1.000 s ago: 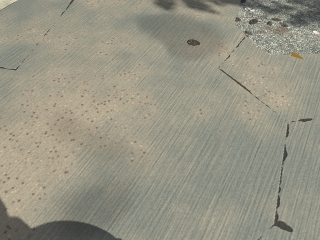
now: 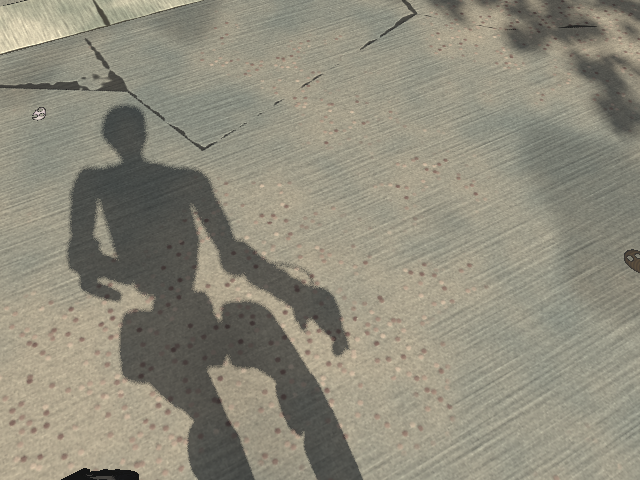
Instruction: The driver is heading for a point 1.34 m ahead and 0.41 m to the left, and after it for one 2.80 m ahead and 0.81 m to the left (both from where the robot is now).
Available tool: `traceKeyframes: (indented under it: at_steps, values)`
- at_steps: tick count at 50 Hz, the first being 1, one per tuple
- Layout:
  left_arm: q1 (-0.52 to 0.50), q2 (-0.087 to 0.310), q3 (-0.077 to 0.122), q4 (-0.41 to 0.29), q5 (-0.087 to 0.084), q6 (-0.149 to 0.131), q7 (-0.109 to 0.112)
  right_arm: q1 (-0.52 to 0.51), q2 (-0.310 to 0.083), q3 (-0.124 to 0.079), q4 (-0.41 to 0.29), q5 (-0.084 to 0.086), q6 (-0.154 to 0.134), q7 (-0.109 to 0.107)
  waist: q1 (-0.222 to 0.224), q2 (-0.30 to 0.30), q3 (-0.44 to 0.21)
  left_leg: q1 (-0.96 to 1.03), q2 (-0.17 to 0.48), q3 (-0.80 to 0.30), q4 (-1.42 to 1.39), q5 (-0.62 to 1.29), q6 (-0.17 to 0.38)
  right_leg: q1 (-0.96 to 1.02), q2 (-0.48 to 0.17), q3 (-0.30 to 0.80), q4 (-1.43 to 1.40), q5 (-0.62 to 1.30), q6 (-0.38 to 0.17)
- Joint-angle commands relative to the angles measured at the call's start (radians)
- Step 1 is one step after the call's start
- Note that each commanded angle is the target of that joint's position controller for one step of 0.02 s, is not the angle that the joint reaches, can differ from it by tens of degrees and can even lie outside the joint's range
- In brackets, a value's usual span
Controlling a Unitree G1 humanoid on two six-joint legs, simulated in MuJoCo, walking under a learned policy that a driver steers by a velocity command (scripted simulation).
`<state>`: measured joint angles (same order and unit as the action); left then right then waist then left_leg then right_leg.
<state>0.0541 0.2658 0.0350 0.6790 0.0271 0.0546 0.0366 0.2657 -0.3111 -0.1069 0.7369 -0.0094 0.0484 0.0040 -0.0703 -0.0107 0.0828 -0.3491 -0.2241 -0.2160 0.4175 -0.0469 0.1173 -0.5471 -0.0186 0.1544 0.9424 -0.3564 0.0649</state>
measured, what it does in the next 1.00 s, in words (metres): steps on the spot, turning left: right foot, then left foot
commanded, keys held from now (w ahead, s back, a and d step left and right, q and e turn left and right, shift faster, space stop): q+shift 0.52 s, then shift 0.24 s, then e+shift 0.24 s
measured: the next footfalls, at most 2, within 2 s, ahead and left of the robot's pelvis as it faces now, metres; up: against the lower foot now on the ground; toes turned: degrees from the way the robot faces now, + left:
right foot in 0.22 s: +0.12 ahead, -0.15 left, +0.00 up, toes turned +22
left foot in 0.70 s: -0.02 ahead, +0.03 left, +0.00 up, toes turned +39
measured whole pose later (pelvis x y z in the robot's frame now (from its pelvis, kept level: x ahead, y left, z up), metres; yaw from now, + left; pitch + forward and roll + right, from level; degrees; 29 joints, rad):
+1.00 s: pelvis +0.01 -0.06 +0.01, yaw +34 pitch -1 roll +0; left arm 0.33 0.29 0.05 0.78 0.01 0.09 -0.03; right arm 0.10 -0.21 0.01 0.71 -0.02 0.03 -0.03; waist 0.06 -0.04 0.06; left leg -0.17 -0.02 0.09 0.43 -0.25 0.06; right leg -0.38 -0.02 -0.02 0.92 -0.44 0.03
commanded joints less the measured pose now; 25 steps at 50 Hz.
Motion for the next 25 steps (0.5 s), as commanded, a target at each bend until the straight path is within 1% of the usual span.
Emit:
traceKeyframes:
  at_steps: [1,4,7,8,9,10,11,12,13,14,15,16,17,18,19,21,23,25]
  values:
    - [0.004,0.100,0.027,-0.064,-0.005,-0.015,0.005,0.033,-0.169,-0.047,-0.066,-0.005,-0.002,0.001,0.008,0.114,-0.147,0.205,0.254,-0.389,-0.141,-0.235,0.054,-0.036,0.046,-0.015,-0.063,0.011,-0.011]
    - [-0.001,0.114,0.027,-0.067,-0.014,-0.032,0.006,0.029,-0.177,-0.050,-0.073,-0.011,-0.001,0.006,0.004,0.139,-0.144,0.214,0.251,-0.436,-0.118,-0.193,0.056,0.019,0.077,-0.007,-0.149,-0.004,-0.037]
    - [0.034,0.130,0.029,-0.059,-0.024,-0.044,0.009,-0.007,-0.185,-0.050,-0.085,-0.012,0.000,0.014,0.022,0.163,-0.141,0.159,0.237,-0.478,-0.099,-0.122,0.038,0.153,0.114,-0.011,-0.278,-0.018,-0.059]
    - [0.064,0.136,0.031,-0.052,-0.027,-0.047,0.013,-0.029,-0.183,-0.048,-0.091,-0.011,0.000,0.018,0.039,0.170,-0.141,0.121,0.224,-0.490,-0.101,-0.137,0.018,0.228,0.123,-0.015,-0.352,-0.010,-0.064]
    - [0.097,0.145,0.034,-0.044,-0.028,-0.049,0.020,-0.052,-0.179,-0.046,-0.097,-0.007,-0.002,0.019,0.061,0.174,-0.135,0.070,0.202,-0.499,-0.104,-0.196,-0.012,0.317,0.124,-0.017,-0.454,0.022,-0.066]
    - [0.131,0.159,0.039,-0.035,-0.026,-0.053,0.030,-0.066,-0.167,-0.041,-0.100,0.003,-0.006,0.018,0.090,0.145,-0.128,-0.006,0.156,-0.474,-0.082,-0.332,-0.060,0.431,0.092,-0.011,-0.606,0.097,-0.073]
    - [0.112,0.224,0.053,-0.050,-0.022,-0.052,0.043,0.002,-0.115,-0.027,-0.096,0.011,-0.012,0.012,0.056,0.004,-0.166,-0.091,0.072,-0.360,0.057,-0.545,-0.120,0.542,-0.077,0.127,-0.713,-0.001,-0.107]
    - [0.060,0.308,0.061,-0.092,-0.011,-0.045,0.039,0.043,-0.084,-0.023,-0.105,0.021,-0.014,0.002,0.042,-0.180,-0.195,-0.193,-0.064,-0.069,0.389,-0.560,-0.162,0.548,-0.356,0.400,-0.781,-0.111,-0.208]
    - [0.018,0.270,0.054,-0.086,0.005,-0.038,0.029,-0.020,-0.203,-0.045,-0.102,-0.028,-0.018,0.002,0.048,-0.090,-0.103,-0.251,0.025,0.014,0.550,-0.467,-0.175,0.394,-0.356,0.375,-0.797,-0.030,-0.268]
    - [0.008,0.206,0.039,-0.085,0.002,-0.036,0.022,-0.027,-0.208,-0.048,-0.103,-0.036,-0.014,0.012,0.031,-0.075,-0.085,-0.201,0.080,0.032,0.638,-0.408,-0.170,0.340,-0.309,0.259,-0.746,0.095,-0.268]
    - [-0.017,0.169,0.029,-0.087,-0.003,-0.035,0.013,0.008,-0.187,-0.041,-0.087,-0.036,-0.004,0.025,0.014,-0.071,-0.072,-0.190,0.089,0.050,0.726,-0.355,-0.161,0.322,-0.238,0.134,-0.710,0.196,-0.244]
    - [-0.024,0.162,0.023,-0.098,-0.004,-0.034,0.010,0.041,-0.170,-0.035,-0.075,-0.028,0.007,0.038,0.009,-0.098,-0.079,-0.196,0.094,0.075,0.808,-0.329,-0.158,0.330,-0.199,0.056,-0.691,0.258,-0.231]
    - [-0.019,0.154,0.019,-0.108,-0.002,-0.032,0.012,0.057,-0.168,-0.031,-0.067,-0.017,0.015,0.048,0.016,-0.113,-0.076,-0.210,0.107,0.105,0.862,-0.319,-0.162,0.340,-0.185,0.004,-0.678,0.319,-0.234]
    - [0.009,0.152,0.017,-0.107,-0.001,-0.034,0.011,0.037,-0.167,-0.026,-0.076,-0.009,0.019,0.052,0.030,-0.107,-0.074,-0.229,0.128,0.124,0.856,-0.312,-0.168,0.368,-0.183,-0.029,-0.667,0.364,-0.236]
    - [0.047,0.158,0.020,-0.101,0.000,-0.035,0.010,0.005,-0.160,-0.020,-0.087,-0.004,0.021,0.055,0.051,-0.107,-0.066,-0.256,0.146,0.141,0.825,-0.307,-0.175,0.410,-0.185,-0.052,-0.660,0.396,-0.238]
    - [0.122,0.176,0.030,-0.081,0.001,-0.037,0.010,-0.052,-0.144,-0.009,-0.107,-0.003,0.024,0.059,0.090,-0.121,-0.064,-0.294,0.179,0.168,0.749,-0.317,-0.192,0.503,-0.206,-0.077,-0.639,0.478,-0.240]
    - [0.168,0.189,0.040,-0.066,0.002,-0.037,0.006,-0.086,-0.127,0.000,-0.122,-0.001,0.028,0.063,0.111,-0.143,-0.078,-0.296,0.205,0.193,0.684,-0.337,-0.201,0.562,-0.233,-0.106,-0.616,0.567,-0.245]
    - [0.186,0.194,0.047,-0.060,0.004,-0.037,0.000,-0.113,-0.111,0.007,-0.138,0.003,0.031,0.068,0.118,-0.160,-0.094,-0.270,0.227,0.214,0.623,-0.354,-0.199,0.578,-0.259,-0.141,-0.601,0.615,-0.253]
